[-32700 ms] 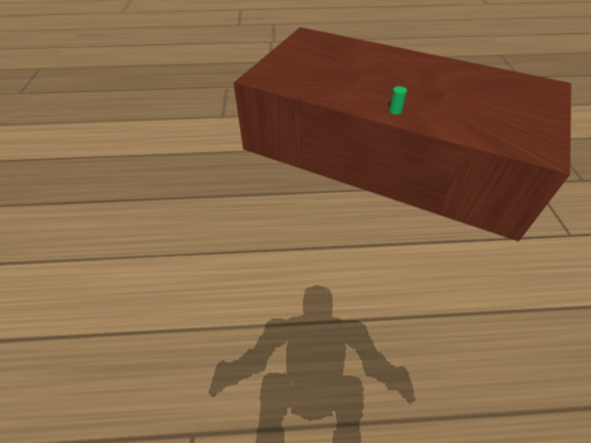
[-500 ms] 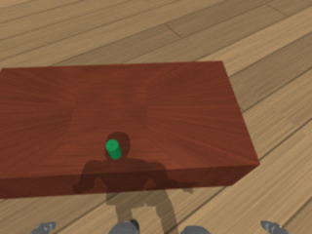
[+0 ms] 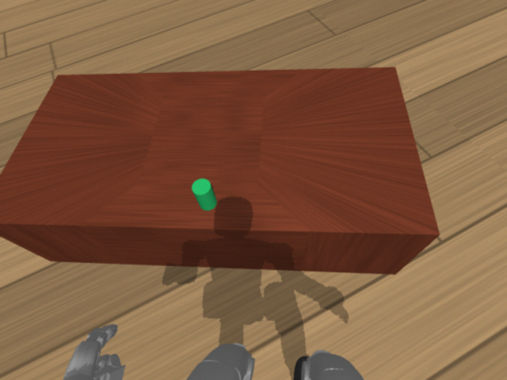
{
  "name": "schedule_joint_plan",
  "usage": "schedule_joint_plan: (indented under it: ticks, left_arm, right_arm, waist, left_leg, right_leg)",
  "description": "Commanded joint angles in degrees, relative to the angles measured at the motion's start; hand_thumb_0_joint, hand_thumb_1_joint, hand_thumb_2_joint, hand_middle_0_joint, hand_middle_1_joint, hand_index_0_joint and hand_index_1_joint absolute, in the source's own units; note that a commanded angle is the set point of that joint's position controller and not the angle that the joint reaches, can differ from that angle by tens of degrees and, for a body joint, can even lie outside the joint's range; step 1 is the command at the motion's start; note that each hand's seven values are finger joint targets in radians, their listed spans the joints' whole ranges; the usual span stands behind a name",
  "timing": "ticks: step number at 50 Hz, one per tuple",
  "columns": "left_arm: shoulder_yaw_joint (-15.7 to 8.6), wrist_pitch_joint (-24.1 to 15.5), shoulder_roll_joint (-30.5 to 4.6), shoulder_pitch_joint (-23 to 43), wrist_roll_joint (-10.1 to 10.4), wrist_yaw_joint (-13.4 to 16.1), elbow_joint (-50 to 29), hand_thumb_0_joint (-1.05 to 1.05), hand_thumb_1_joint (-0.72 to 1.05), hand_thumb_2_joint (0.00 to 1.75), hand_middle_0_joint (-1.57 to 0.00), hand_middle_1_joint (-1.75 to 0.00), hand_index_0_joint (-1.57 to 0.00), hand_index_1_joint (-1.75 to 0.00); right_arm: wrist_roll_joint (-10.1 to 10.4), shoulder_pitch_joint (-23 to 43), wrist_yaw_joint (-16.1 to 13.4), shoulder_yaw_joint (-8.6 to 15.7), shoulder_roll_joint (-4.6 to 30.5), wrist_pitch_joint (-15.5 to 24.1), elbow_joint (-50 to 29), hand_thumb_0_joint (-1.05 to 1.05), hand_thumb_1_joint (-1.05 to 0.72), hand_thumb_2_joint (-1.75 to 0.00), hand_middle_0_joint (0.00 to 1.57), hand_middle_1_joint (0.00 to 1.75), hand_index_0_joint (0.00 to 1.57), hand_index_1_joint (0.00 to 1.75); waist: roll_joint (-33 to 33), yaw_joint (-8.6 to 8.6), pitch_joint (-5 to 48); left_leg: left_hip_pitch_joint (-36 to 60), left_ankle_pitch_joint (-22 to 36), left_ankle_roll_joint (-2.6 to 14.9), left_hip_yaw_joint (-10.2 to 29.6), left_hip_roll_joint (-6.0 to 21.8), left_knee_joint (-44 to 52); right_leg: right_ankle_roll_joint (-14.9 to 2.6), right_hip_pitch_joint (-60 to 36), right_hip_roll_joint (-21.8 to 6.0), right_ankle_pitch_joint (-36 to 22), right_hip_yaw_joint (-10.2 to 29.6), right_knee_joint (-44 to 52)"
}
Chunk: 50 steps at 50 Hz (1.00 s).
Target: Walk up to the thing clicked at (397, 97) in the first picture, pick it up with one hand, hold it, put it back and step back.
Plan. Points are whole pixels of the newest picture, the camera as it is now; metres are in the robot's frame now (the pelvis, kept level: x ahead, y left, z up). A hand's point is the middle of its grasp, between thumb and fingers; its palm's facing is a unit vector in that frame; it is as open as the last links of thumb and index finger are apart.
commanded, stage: step back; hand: left
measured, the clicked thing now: (204, 195) +0.57 +0.21 -0.32
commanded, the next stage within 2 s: none
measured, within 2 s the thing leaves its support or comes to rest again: neither
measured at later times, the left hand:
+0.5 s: hand out of the picture -0.09 +0.39 -0.15, palm faces +0.02 -0.91 -0.41, open 7.3 cm
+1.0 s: hand out of the picture -0.18 +0.36 -0.13, palm faces -0.11 -0.90 -0.43, open 7.4 cm
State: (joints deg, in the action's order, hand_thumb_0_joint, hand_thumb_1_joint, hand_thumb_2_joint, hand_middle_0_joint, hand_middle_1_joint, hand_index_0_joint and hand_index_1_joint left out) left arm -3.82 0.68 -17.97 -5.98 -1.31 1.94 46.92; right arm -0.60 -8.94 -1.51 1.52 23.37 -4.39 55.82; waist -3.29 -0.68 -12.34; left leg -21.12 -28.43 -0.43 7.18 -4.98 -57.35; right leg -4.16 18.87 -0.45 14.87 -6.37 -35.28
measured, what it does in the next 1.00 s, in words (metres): walks backwards: left foot, then right foot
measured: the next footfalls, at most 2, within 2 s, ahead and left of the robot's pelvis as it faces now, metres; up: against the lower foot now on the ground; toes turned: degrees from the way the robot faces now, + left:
left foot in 0.22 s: -0.07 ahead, +0.17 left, +0.00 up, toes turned +2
right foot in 0.74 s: -0.23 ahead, -0.02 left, +0.00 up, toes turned -7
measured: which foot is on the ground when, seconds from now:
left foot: up 0.00-0.20, down 0.22-0.80, up 0.82-1.00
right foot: down 0.00-0.26, up 0.28-0.72, down 0.74-1.00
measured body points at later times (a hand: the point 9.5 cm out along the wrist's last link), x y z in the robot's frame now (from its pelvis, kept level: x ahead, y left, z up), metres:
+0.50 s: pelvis -0.15 +0.10 +0.01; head -0.10 +0.13 +0.45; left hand -0.09 +0.43 -0.12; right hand -0.06 -0.21 -0.10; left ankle -0.11 +0.17 -0.73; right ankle -0.18 -0.07 -0.62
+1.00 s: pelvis -0.30 +0.11 +0.00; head -0.26 +0.09 +0.45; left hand -0.17 +0.41 -0.10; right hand -0.26 -0.23 -0.12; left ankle -0.32 +0.26 -0.65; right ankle -0.27 -0.01 -0.73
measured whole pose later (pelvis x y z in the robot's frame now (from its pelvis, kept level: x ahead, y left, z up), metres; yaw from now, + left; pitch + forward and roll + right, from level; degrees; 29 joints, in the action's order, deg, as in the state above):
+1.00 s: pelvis -0.30 +0.11 +0.00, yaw -8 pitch -1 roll +2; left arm -4.7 3.0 -20.7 -11.5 -3.4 0.6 47.2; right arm 0.3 -10.9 -1.0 3.7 23.4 -3.3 51.6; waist 0.5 -1.4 -6.0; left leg -23.9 -26.1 -1.3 6.8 -5.1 -62.7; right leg -0.8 19.8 -1.4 15.2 1.8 -35.8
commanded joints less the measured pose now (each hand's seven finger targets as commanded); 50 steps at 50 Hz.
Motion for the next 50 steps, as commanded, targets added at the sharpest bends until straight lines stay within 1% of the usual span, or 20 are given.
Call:
schedule_joint_plan:
  ticks: [1, 5, 10, 11, 12, 13, 14, 17, 18, 21, 25, 26, 30, 34, 37, 38, 40, 41, 45, 50]
  left_arm:
    - [-5.3, -0.6, -17.8, -4.3, 0.0, 1.2, -4.2, 0.0, 0.9, 0.9, -0.2, -0.3, -0.2, -0.3]
    - [-5.3, -0.7, -19.2, -1.5, -0.4, 0.8, -4.9, 0.0, 0.9, 0.9, -0.2, -0.3, -0.2, -0.3]
    - [-5.2, 0.1, -19.9, 4.7, -0.7, 0.5, -5.6, 0.0, 0.9, 0.9, -0.2, -0.3, -0.2, -0.3]
    - [-4.6, 0.3, -18.0, 4.0, -0.7, 0.5, -5.6, 0.0, 0.9, 0.9, -0.2, -0.3, -0.2, -0.3]
    - [-3.6, 0.5, -14.3, 1.6, -0.1, 0.3, -5.5, 0.0, 0.9, 0.9, -0.2, -0.3, -0.2, -0.3]
    - [-4.1, 0.6, -14.9, 1.0, 0.3, 0.5, -4.7, 0.0, 0.9, 0.9, -0.2, -0.3, -0.2, -0.3]
    - [-4.8, 0.4, -16.3, 0.9, -0.4, 1.2, -4.1, 0.0, 0.9, 0.9, -0.2, -0.3, -0.2, -0.3]
    - [-5.2, 1.2, -15.5, -2.9, 1.1, 0.8, -0.6, 0.0, 0.9, 0.9, -0.2, -0.3, -0.2, -0.3]
    - [-5.2, 1.4, -15.4, -7.1, 1.3, 0.6, 0.5, 0.0, 0.9, 0.9, -0.2, -0.3, -0.2, -0.3]
    - [-4.9, 1.0, -15.0, -10.3, 0.5, 0.6, 1.5, 0.0, 0.9, 0.9, -0.2, -0.3, -0.2, -0.3]
    - [-3.9, 0.1, -14.4, -7.1, 0.3, 0.3, -1.0, 0.0, 0.9, 0.9, -0.2, -0.3, -0.2, -0.3]
    - [-3.7, -0.1, -14.5, -6.5, 0.3, 0.2, -1.6, 0.0, 0.9, 0.9, -0.2, -0.3, -0.2, -0.3]
    - [-3.1, 0.0, -14.3, -8.2, 0.2, 0.3, -1.7, 0.0, 0.9, 0.9, -0.2, -0.3, -0.2, -0.3]
    - [-3.4, 0.5, -15.1, -14.5, -0.1, -0.6, 0.8, 0.0, 0.9, 0.9, -0.2, -0.3, -0.2, -0.3]
    - [-3.8, 0.6, -14.6, -20.6, -0.6, -1.0, 3.5, 0.0, 0.9, 0.9, -0.2, -0.3, -0.2, -0.3]
    - [-4.6, 0.5, -16.6, -19.8, -1.2, -1.1, 3.1, 0.0, 0.9, 0.9, -0.2, -0.3, -0.2, -0.3]
    - [-5.4, 0.6, -22.2, -10.8, -1.9, -1.3, -0.7, 0.0, 0.9, 0.9, -0.2, -0.3, -0.2, -0.3]
    - [-5.6, 0.3, -23.6, -5.0, -2.1, -0.8, -3.5, 0.0, 0.9, 0.9, -0.2, -0.3, -0.2, -0.3]
    - [-4.9, -0.3, -17.4, 2.1, -1.7, 0.2, -6.1, 0.0, 0.9, 0.9, -0.2, -0.3, -0.2, -0.3]
    - [-4.8, 1.5, -16.0, -3.2, -2.2, 0.0, -6.0, 0.0, 0.9, 0.9, -0.2, -0.3, -0.2, -0.3]
  right_arm:
    - [-0.4, -1.6, -0.3, 3.2, 10.5, 1.3, -5.7, 0.0, -0.9, -0.9, 0.2, 0.3, 0.2, 0.3]
    - [-0.5, -4.3, 0.8, 3.7, 10.5, 0.7, -5.6, 0.0, -0.9, -0.9, 0.2, 0.3, 0.2, 0.3]
    - [-0.9, -12.0, 2.9, 4.7, 10.4, 0.2, -3.3, 0.0, -0.9, -0.9, 0.2, 0.3, 0.2, 0.3]
    - [-1.5, -13.0, 3.0, 5.3, 11.3, 0.4, -2.9, 0.0, -0.9, -0.9, 0.2, 0.3, 0.2, 0.3]
    - [-2.5, -10.3, 3.0, 5.8, 14.6, 0.6, -4.2, 0.0, -0.9, -0.9, 0.2, 0.3, 0.2, 0.3]
    - [-2.9, -2.8, 2.8, 6.2, 18.2, 0.8, -7.1, 0.0, -0.9, -0.9, 0.2, 0.3, 0.2, 0.3]
    - [-2.1, 1.3, 2.5, 6.5, 20.7, 1.0, -8.5, 0.0, -0.9, -0.9, 0.2, 0.3, 0.2, 0.3]
    - [-3.3, 8.7, 1.0, 4.0, 13.2, 2.1, -10.0, 0.0, -0.9, -0.9, 0.2, 0.3, 0.2, 0.3]
    - [-2.8, 9.4, 0.8, 4.1, 12.6, 2.3, -10.3, 0.0, -0.9, -0.9, 0.2, 0.3, 0.2, 0.3]
    - [-1.7, 6.7, 0.6, 4.2, 10.5, 2.9, -10.1, 0.0, -0.9, -0.9, 0.2, 0.3, 0.2, 0.3]
    - [-0.6, -0.7, 0.1, 4.7, 9.5, 3.1, -9.1, 0.0, -0.9, -0.9, 0.2, 0.3, 0.2, 0.3]
    - [-0.6, -1.9, 0.0, 5.0, 9.7, 2.9, -9.1, 0.0, -0.9, -0.9, 0.2, 0.3, 0.2, 0.3]
    - [-0.9, -1.3, 0.2, 6.1, 11.5, 2.3, -10.5, 0.0, -0.9, -0.9, 0.2, 0.3, 0.2, 0.3]
    - [-0.7, 3.3, 0.5, 6.7, 13.0, 1.9, -11.4, 0.0, -0.9, -0.9, 0.2, 0.3, 0.2, 0.3]
    - [-0.4, 7.4, 0.9, 6.5, 12.2, 1.6, -11.5, 0.0, -0.9, -0.9, 0.2, 0.3, 0.2, 0.3]
    - [-0.4, 6.9, 1.0, 6.3, 11.2, 1.7, -11.9, 0.0, -0.9, -0.9, 0.2, 0.3, 0.2, 0.3]
    - [0.0, 8.7, 0.7, 5.8, 8.4, 1.7, -11.5, 0.0, -0.9, -0.9, 0.2, 0.3, 0.2, 0.3]
    - [-0.3, 7.5, 0.2, 6.3, 10.1, 1.3, -10.9, 0.0, -0.9, -0.9, 0.2, 0.3, 0.2, 0.3]
    - [0.7, -0.8, 0.4, 5.1, 8.6, 2.0, -7.7, 0.0, -0.9, -0.9, 0.2, 0.3, 0.2, 0.3]
    - [0.2, -0.9, -0.8, 3.6, 7.8, 3.8, -9.3, 0.0, -0.9, -0.9, 0.2, 0.3, 0.2, 0.3]
  waist:
    - [9.5, -2.21, 17.3]
    - [9.8, -0.5, 16.5]
    - [10.6, 4.8, 15.1]
    - [6.0, 5.78, 14.6]
    - [-10.2, 5.67, 11.4]
    - [-11.1, 3.32, 8.1]
    - [-13.2, 3.92, 7.6]
    - [-4.5, -1.45, 3.9]
    - [-4.7, -3.25, 4.6]
    - [-3.8, -2.07, 8.7]
    - [-4.3, 2.39, 13.9]
    - [-4.1, 3.27, 15.1]
    - [-3.6, 3.4, 17.4]
    - [-3.9, 0.74, 16.6]
    - [-2.2, -2.93, 16.4]
    - [2.2, -2.74, 15.1]
    - [23.1, -3.8, 7.1]
    - [21.4, -2.69, 3.5]
    - [9.5, 2.25, 8.3]
    - [13.8, -2.03, 12.3]
  left_leg:
    - [-5.6, -2.2, 0.13, -0.4, 2.3, -0.5]
    - [0.3, -1.4, 0.69, -3.2, 3.2, 1.2]
    - [12.7, 6.4, 3.65, -7.3, 5.4, 20.6]
    - [14.7, 6.8, 4.99, -2.7, 7.0, 25.1]
    - [10.3, -1.7, 8.66, 13.6, 16.6, 38.7]
    - [2.0, -1.8, 12.55, 23.0, 24.3, 43.9]
    - [-5.2, 3.4, 16.69, 25.9, 28.3, 45.8]
    - [-6.4, 14.6, 5.99, 9.1, 17.3, 41.6]
    - [-2.2, 14.5, 5.28, 6.3, 16.6, 40.9]
    - [10.1, 21.4, 9.54, 4.8, 17.1, 36.9]
    - [22.6, 34.7, 10.3, 1.8, 17.3, 32.6]
    - [24.8, 34.1, 9.29, 1.6, 16.5, 32.1]
    - [22.8, 31.6, 14.45, 5.0, 22.3, 31.7]
    - [13.5, 17.0, 11.49, 5.4, 22.8, 35.8]
    - [5.0, 8.9, 7.79, 3.2, 22.0, 34.0]
    - [-0.1, 4.7, 5.05, 1.2, 18.8, 30.6]
    - [-4.8, -3.1, -1.0, -8.6, 1.9, 4.1]
    - [-2.9, -3.9, -1.25, -0.3, 1.8, -7.6]
    - [-3.3, 4.1, -0.21, 1.5, -2.3, -14.1]
    - [-8.4, -1.5, -1.6, -4.5, 2.0, 9.8]
  right_leg:
    - [-9.59, -17.9, -19.9, -32.0, 21.2, 8.8]
    - [-8.16, -8.1, -18.4, -17.6, 18.4, 11.3]
    - [-1.98, 5.2, -14.0, 11.1, 13.8, 11.6]
    - [-0.28, 10.0, -11.1, 16.5, 12.2, 4.4]
    - [1.72, 17.1, -1.5, 22.7, 6.6, -10.7]
    - [3.57, 18.2, 6.7, 21.4, 8.0, -24.2]
    - [4.11, 13.3, 7.5, 23.4, 14.0, -32.3]
    - [3.08, 13.4, 8.1, 10.9, 19.5, -39.7]
    - [3.03, 15.1, 8.3, 8.3, 19.2, -40.4]
    - [5.72, 15.7, 6.9, 7.4, 16.8, -39.1]
    - [7.48, 15.5, 4.6, 8.6, 14.4, -28.7]
    - [7.51, 14.9, 3.8, 9.0, 13.6, -24.5]
    - [6.75, 8.0, 1.2, 15.0, 11.2, -15.3]
    - [4.42, -0.6, 0.4, 11.4, 7.9, -6.2]
    - [1.51, -8.5, -0.1, 4.0, 7.5, 3.0]
    - [-1.16, -8.4, -2.6, 6.4, 13.5, 4.0]
    - [-12.08, 8.2, -19.7, 17.6, 38.9, 22.3]
    - [-14.94, 17.0, -23.9, 17.8, 42.0, 24.3]
    - [-5.5, 7.5, -11.3, -6.7, 18.8, 14.0]
    - [-5.96, -14.7, -11.4, -17.2, 16.9, 6.9]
